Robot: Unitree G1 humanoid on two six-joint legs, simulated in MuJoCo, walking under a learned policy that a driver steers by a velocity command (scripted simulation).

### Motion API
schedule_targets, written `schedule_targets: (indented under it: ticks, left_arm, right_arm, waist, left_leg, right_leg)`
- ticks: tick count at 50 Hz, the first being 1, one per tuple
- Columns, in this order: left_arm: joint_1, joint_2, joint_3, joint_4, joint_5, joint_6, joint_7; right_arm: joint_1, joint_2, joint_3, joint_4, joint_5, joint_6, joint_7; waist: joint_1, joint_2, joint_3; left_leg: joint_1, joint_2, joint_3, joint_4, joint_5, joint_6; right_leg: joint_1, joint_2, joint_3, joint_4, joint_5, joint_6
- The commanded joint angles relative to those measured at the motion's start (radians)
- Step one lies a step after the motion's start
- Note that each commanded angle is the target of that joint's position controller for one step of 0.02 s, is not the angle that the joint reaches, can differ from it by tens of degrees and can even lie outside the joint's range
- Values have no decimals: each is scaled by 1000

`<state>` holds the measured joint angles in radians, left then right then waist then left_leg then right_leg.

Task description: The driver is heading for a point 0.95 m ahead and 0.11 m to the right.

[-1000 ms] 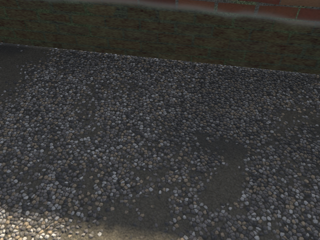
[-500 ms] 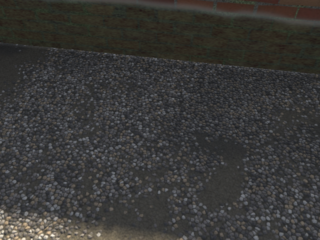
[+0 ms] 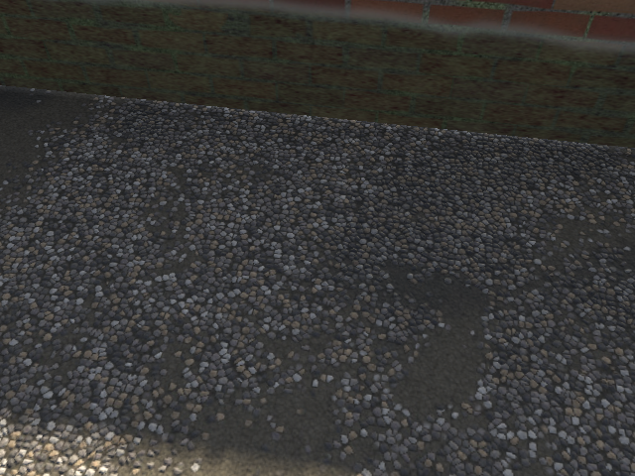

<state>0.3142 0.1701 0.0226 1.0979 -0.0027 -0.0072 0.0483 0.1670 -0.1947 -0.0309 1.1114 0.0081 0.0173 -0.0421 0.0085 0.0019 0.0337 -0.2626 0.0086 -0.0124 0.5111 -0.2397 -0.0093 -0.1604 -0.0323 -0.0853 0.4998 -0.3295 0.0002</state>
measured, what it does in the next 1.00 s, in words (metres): walks ahead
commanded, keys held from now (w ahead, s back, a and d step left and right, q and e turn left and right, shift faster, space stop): no key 0.30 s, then w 0.70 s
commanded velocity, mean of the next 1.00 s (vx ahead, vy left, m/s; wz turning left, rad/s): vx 0.24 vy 0.00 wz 0.00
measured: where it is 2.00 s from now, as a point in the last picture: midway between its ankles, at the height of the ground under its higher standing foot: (342, 334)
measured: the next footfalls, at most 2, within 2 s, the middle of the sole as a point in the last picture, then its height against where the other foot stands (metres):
right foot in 1.04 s outside the picture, level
left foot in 1.60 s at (277, 353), level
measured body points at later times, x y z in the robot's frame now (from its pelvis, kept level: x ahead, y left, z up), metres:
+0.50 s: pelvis +0.03 +0.01 +0.00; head +0.03 +0.03 +0.45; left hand -0.03 +0.26 -0.16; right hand +0.07 -0.24 -0.15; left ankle +0.02 +0.12 -0.72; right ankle -0.04 -0.11 -0.74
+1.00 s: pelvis +0.25 +0.01 -0.01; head +0.29 +0.02 +0.43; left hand +0.49 +0.22 -0.11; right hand +0.13 -0.22 -0.15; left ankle +0.05 +0.13 -0.74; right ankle +0.43 -0.11 -0.72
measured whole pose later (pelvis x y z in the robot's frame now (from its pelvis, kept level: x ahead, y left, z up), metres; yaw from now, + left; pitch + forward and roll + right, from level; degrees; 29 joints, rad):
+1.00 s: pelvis +0.25 +0.01 -0.01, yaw +0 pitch +2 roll +0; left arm -0.06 0.21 0.04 0.85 -0.03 -0.09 -0.05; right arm 0.49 -0.19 -0.03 1.10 0.01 -0.09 -0.02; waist -0.09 -0.03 0.03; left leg 0.18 0.00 0.06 0.18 -0.41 0.00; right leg -0.62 -0.04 -0.06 0.56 -0.02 -0.08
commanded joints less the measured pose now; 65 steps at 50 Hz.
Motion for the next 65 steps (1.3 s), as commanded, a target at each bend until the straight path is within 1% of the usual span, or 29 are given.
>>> schedule_targets:
  ticks: [1, 15, 17, 19, 20, 21, 22, 24, 27, 28, 29, 30, 31, 33, 35, 38, 41, 47, 50, 51, 52, 53, 54, 55, 56, 57, 58, 60, 65]
  left_arm:
    - [83, 88, 14, -11, 0, -4, 3]
    - [101, 82, 14, -16, -1, -4, 3]
    - [132, 105, 25, -5, -11, 0, 6]
    - [145, 148, 39, -21, -23, -5, 10]
    - [172, 180, 51, -19, -28, -14, 9]
    - [170, 206, 61, -23, -30, -26, 7]
    - [154, 194, 59, -32, -20, -40, 4]
    - [103, 185, 60, -54, -22, -58, -7]
    - [45, 181, 60, -79, -34, -51, -23]
    - [-10, 153, 48, -102, -28, -57, -27]
    - [-30, 83, 30, -156, -27, -73, -25]
    - [-64, 90, 34, -173, -45, -93, -25]
    - [-60, 104, 37, -178, -63, -104, -33]
    - [-55, 129, 49, -164, -39, -112, -37]
    - [-54, 140, 64, -158, -27, -101, -46]
    - [-139, 97, 56, -187, -25, -84, -57]
    - [-303, 71, 39, -250, -20, -83, -63]
    - [-465, 97, 28, -313, -35, -96, -94]
    - [-359, 162, 55, -301, -31, -105, -99]
    - [-206, 200, 77, -256, -32, -104, -95]
    - [-18, 245, 100, -200, -32, -97, -87]
    - [140, 348, 124, -167, -2, -92, -78]
    - [148, 306, 103, -156, 2, -90, -83]
    - [44, 237, 81, -169, -8, -97, -88]
    - [-57, 185, 65, -191, -12, -101, -88]
    - [-132, 157, 53, -199, -5, -110, -94]
    - [-169, 128, 44, -198, 5, -118, -99]
    - [-155, 121, 42, -175, 10, -119, -100]
    - [-46, 186, 49, -139, 8, -114, -58]
  right_arm:
    - [21, -96, -14, -26, 0, -6, -3]
    - [40, -91, -14, -28, 0, -6, -4]
    - [69, -89, -17, -15, 8, -5, -4]
    - [29, -92, -22, -42, 13, -20, 0]
    - [-7, -70, -20, -65, 17, -38, 7]
    - [-43, -51, -15, -86, 19, -55, 16]
    - [-61, -53, -17, -100, 24, -69, 25]
    - [-34, -52, -19, -106, 34, -88, 37]
    - [200, -73, -48, 2, 23, -93, 43]
    - [337, -116, -67, 31, 21, -95, 43]
    - [462, -244, -94, 37, 24, -105, 46]
    - [430, -194, -66, 30, 0, -128, 54]
    - [336, -147, -48, 5, 1, -143, 52]
    - [223, -102, -25, -35, 2, -146, 63]
    - [238, -68, -11, -35, -5, -135, 62]
    - [307, -94, -10, -26, -6, -124, 40]
    - [302, -124, -13, -46, -9, -115, 22]
    - [366, -142, -26, -32, 11, -114, 19]
    - [324, -182, -42, -43, 5, -103, 20]
    - [302, -186, -44, -49, 0, -94, 20]
    - [281, -173, -38, -65, -4, -90, 22]
    - [382, -58, -7, -87, -11, -102, 35]
    - [408, -11, 11, -73, 13, -135, 47]
    - [300, -102, -17, -106, 41, -157, 50]
    - [203, -135, -23, -139, 51, -165, 44]
    - [164, -136, -29, -147, 40, -161, 32]
    - [174, -131, -41, -142, 22, -145, 22]
    - [225, -86, -41, -135, 17, -114, 17]
    - [41, -110, -54, -210, -3, -99, 16]
  waist:
    - [0, -7, 6]
    - [-1, -6, 11]
    - [3, -41, 4]
    - [22, -108, 92]
    - [34, -163, 127]
    - [38, -191, 173]
    - [31, -176, 194]
    - [-2, -150, 180]
    - [-93, -88, 67]
    - [-156, 25, 31]
    - [-182, 317, -37]
    - [-147, 235, -43]
    - [-94, 149, 28]
    - [-39, 38, 57]
    - [-22, 61, 41]
    - [-34, 55, 54]
    - [-60, 50, 91]
    - [-77, 83, 133]
    - [12, 131, 23]
    - [93, 143, -70]
    - [175, 133, -177]
    - [144, -99, -363]
    - [119, -245, -500]
    - [109, -196, -334]
    - [82, -116, -201]
    - [39, -19, -122]
    - [-3, -20, -94]
    - [-40, -60, -68]
    - [-19, -43, 15]
  left_leg:
    - [57, 18, -10, -56, 211, 46]
    - [56, 18, -9, -54, 209, 44]
    - [26, -34, 47, -1, -108, 53]
    - [-133, -49, 78, 97, -343, 70]
    - [-203, -48, 110, 204, -285, 73]
    - [-246, -6, 85, 296, -220, 86]
    - [-302, 29, 53, 348, -232, 100]
    - [-290, 60, 34, 250, -277, 126]
    - [181, -59, 154, 23, -51, 104]
    - [315, 40, -16, -62, -94, 138]
    - [447, 304, -519, -288, -193, 285]
    - [416, 403, -744, -361, -248, 350]
    - [390, 396, -644, -339, -230, 319]
    - [317, 302, -387, -339, -59, 237]
    - [279, 227, -216, -343, 157, 185]
    - [276, 211, -133, -362, 322, 193]
    - [221, 194, -77, -391, 327, 189]
    - [295, 236, -28, -389, 331, 181]
    - [384, 253, 3, -219, 745, 146]
    - [362, 224, 35, -43, 893, 127]
    - [200, 184, 55, 195, 822, 94]
    - [-176, 38, 67, 622, 352, 39]
    - [-342, -78, -83, 870, -289, 33]
    - [-453, -10, -133, 952, -262, 61]
    - [-467, 45, -92, 934, -180, 80]
    - [-416, 95, -72, 864, -95, 82]
    - [-344, 132, -76, 797, -46, 87]
    - [-274, 154, -72, 729, -24, 86]
    - [-453, 173, -49, 481, 175, 31]
  right_leg:
    - [-81, -23, 30, -108, 115, -19]
    - [-84, -22, 31, -108, 113, -19]
    - [-83, -22, 47, -128, -174, -53]
    - [-108, -125, 194, -216, -485, -130]
    - [-93, -227, 325, -292, -569, -182]
    - [-115, -321, 444, -345, -568, -229]
    - [-103, -361, 488, -362, -503, -246]
    - [-57, -328, 407, -316, -342, -204]
    - [-243, -158, 163, -111, -151, -126]
    - [-352, -90, 71, 148, 16, -81]
    - [-554, 51, -23, 542, -79, -19]
    - [-650, 45, 152, 764, -210, -40]
    - [-736, -7, 200, 839, -134, -74]
    - [-714, -81, 175, 767, 58, -102]
    - [-622, -105, 140, 660, 140, -94]
    - [-640, -103, 95, 544, 198, -51]
    - [-613, -79, 67, 307, 299, -25]
    - [-527, -31, 37, 73, 350, -68]
    - [-336, 32, 6, 53, 278, -123]
    - [-145, 72, -18, 55, 266, -148]
    - [140, 30, 35, 79, 274, -183]
    - [542, -249, 467, 42, 115, -325]
    - [630, -386, 890, -204, -41, -394]
    - [500, -340, 793, -238, -74, -327]
    - [320, -307, 615, -248, 10, -283]
    - [141, -271, 483, -275, 132, -259]
    - [28, -226, 389, -298, 192, -235]
    - [-76, -189, 309, -349, 202, -238]
    - [-60, -182, 234, -412, 263, -251]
